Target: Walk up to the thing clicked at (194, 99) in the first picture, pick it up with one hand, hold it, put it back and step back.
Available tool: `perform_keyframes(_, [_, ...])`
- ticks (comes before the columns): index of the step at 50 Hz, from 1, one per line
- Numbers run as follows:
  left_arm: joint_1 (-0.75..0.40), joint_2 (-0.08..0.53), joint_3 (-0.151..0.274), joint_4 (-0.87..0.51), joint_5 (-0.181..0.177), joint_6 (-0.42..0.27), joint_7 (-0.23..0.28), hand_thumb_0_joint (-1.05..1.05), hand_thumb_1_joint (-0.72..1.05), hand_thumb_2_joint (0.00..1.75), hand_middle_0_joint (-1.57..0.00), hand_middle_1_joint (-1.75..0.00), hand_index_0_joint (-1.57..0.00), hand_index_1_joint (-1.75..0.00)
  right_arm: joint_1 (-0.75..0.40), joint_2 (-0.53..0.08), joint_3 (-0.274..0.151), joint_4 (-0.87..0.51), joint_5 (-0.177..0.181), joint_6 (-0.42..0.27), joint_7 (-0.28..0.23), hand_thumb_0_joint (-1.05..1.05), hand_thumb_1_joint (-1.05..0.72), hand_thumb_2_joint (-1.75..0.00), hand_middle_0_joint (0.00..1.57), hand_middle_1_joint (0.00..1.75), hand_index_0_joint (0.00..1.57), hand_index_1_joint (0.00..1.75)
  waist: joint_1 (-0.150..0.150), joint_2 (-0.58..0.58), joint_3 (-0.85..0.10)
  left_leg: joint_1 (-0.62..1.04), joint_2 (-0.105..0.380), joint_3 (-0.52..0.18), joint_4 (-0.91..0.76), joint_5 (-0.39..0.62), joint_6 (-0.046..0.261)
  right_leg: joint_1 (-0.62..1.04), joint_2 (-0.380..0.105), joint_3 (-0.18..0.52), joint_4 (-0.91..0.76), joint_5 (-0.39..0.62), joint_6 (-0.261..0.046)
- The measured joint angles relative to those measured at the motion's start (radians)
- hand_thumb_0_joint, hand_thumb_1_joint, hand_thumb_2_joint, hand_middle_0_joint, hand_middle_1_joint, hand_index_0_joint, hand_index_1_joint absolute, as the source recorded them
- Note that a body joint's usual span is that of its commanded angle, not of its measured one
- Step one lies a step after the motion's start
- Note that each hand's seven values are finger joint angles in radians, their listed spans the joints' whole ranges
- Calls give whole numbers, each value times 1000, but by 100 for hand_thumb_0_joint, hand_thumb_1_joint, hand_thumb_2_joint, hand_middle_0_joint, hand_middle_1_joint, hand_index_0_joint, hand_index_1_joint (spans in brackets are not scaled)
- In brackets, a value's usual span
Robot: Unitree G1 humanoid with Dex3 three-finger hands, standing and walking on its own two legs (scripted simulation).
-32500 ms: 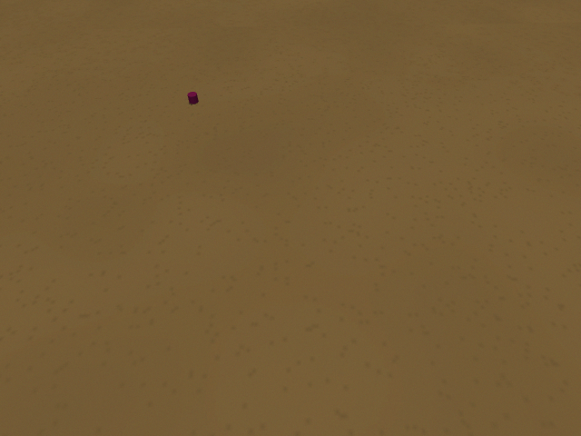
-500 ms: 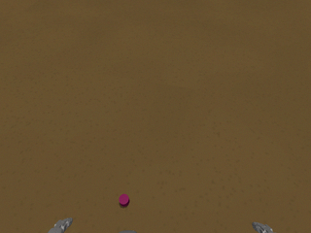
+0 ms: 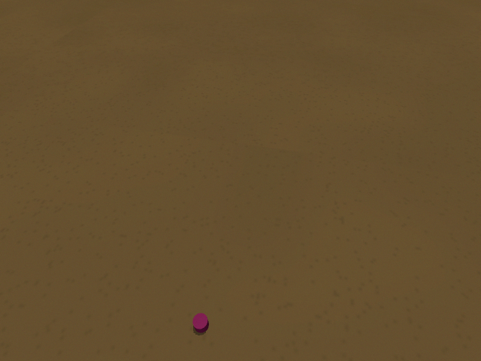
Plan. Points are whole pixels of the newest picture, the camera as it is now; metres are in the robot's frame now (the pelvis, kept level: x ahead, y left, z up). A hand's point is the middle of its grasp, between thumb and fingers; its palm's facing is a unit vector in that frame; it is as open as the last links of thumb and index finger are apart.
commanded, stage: stand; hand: left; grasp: from above
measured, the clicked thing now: (200, 323) +0.39 +0.19 -0.75
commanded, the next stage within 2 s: step back in 1.72 s
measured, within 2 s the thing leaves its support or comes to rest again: neither
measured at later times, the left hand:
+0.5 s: hand out of the picture +0.05 +0.22 -0.16, palm faces +0.01 -0.95 -0.32, open 7.4 cm
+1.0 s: hand out of the picture +0.07 +0.22 -0.16, palm faces +0.00 -0.95 -0.32, open 7.4 cm
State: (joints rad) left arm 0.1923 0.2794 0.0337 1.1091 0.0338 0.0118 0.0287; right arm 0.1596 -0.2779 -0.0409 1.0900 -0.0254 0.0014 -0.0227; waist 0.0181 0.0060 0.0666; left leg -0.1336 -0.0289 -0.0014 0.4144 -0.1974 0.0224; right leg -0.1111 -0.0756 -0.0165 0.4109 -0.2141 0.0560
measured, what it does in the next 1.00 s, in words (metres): stands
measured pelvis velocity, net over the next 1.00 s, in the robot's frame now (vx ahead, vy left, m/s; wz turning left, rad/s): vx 0.00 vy -0.02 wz -0.01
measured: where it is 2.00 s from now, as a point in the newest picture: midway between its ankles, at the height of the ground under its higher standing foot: outside the picture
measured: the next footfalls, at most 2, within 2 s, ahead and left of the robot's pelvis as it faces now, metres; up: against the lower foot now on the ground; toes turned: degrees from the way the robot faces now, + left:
none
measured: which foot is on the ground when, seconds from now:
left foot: down 0.00-1.00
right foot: down 0.00-1.00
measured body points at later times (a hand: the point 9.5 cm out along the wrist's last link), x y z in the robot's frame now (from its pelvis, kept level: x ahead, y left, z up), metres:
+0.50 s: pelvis +0.00 -0.02 +0.00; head -0.01 -0.02 +0.45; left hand +0.05 +0.27 -0.14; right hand +0.05 -0.31 -0.14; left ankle +0.02 +0.10 -0.74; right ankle +0.01 -0.16 -0.74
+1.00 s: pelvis +0.00 -0.02 +0.00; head +0.01 -0.02 +0.45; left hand +0.07 +0.27 -0.13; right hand +0.07 -0.31 -0.14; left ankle +0.02 +0.10 -0.74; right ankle +0.01 -0.16 -0.74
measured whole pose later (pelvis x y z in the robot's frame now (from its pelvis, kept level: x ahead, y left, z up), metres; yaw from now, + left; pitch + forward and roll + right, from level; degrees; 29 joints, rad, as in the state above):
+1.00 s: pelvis +0.00 -0.02 +0.00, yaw +0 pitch -4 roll +0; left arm 0.13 0.30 0.02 1.15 0.02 0.00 0.01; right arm 0.13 -0.31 -0.01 1.14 -0.01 -0.01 -0.01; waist 0.00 0.01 0.06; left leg -0.12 0.01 -0.01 0.34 -0.17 -0.01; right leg -0.10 -0.04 -0.02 0.35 -0.19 0.03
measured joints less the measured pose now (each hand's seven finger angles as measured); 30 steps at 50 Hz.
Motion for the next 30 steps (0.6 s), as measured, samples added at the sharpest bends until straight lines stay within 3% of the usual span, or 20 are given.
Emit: perform_keyframes(30, [-50, 12, -9, 33, -14, -14, -14, 1, 90, 90, -20, -30, -20, -30, -13, -33, 23, 47, 9, -2, 9, 1, -90, -90, 20, 30, 20, 30, -17, 4, 2, 21, 34, -10, -52, 29, -29, 21, 35, -10, -55, 30, -27])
